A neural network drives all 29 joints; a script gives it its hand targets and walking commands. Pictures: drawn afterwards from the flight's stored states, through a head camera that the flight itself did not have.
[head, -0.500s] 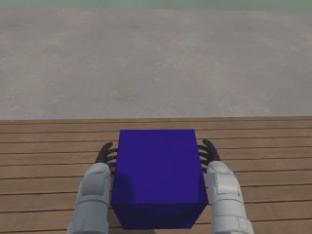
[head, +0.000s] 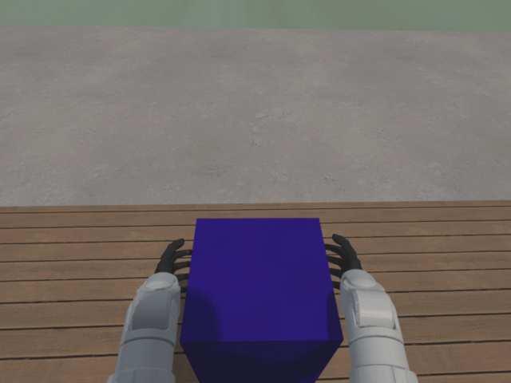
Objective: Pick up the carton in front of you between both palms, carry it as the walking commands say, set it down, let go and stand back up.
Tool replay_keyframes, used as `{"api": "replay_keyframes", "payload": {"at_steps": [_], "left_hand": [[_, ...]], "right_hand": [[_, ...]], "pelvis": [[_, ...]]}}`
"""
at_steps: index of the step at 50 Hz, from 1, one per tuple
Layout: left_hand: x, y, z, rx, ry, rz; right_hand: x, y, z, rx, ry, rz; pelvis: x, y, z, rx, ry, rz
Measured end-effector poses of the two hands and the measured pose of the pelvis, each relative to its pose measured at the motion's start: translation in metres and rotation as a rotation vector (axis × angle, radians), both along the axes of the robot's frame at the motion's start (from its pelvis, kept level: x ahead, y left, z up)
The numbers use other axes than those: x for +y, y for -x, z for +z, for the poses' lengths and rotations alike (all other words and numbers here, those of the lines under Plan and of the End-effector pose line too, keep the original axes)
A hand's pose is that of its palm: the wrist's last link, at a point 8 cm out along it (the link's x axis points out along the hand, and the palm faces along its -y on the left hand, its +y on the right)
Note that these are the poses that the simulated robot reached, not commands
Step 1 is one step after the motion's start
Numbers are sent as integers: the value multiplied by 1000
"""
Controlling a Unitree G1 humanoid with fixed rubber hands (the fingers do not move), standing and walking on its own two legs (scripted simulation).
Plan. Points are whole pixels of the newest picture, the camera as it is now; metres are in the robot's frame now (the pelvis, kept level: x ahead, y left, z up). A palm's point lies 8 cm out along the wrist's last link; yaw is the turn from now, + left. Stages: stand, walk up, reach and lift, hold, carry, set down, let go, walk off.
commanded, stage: hold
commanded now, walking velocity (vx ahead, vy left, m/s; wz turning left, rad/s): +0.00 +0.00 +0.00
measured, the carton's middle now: (257, 305) +0.29 +0.00 -0.04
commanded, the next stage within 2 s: carry in 1.26 s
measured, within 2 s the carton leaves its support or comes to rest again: neither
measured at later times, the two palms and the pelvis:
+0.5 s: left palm (164, 280) +0.28 +0.15 +0.05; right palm (353, 278) +0.28 -0.15 +0.06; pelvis -0.01 +0.00 +0.00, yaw +0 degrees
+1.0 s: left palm (164, 279) +0.28 +0.15 +0.05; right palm (353, 276) +0.28 -0.15 +0.05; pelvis +0.00 +0.00 +0.00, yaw +0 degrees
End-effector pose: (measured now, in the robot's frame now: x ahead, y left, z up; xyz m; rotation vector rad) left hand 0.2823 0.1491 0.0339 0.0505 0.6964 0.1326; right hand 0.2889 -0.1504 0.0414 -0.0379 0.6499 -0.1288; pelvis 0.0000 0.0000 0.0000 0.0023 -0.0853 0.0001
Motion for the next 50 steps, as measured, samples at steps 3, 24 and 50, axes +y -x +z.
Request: {"api": "replay_keyframes", "payload": {"at_steps": [3,24,50], "left_hand": [[0,2,7,-19,2,1],[0,6,14,-14,14,4],[-1,3,13,-8,1,-3]], "right_hand": [[0,2,7,-18,-1,-2],[0,8,14,-11,-13,-17],[-1,5,12,-3,1,-6]], "pelvis": [[0,0,1,-7,0,1],[1,13,-1,-38,0,-3],[0,3,1,-34,0,-2]]}}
